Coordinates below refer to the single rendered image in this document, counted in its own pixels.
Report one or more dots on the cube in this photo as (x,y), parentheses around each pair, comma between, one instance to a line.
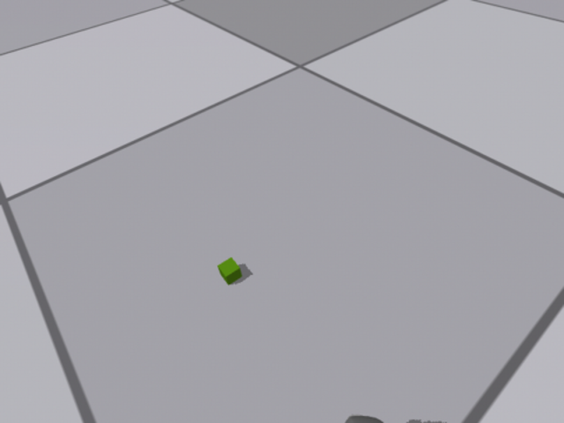
(230,271)

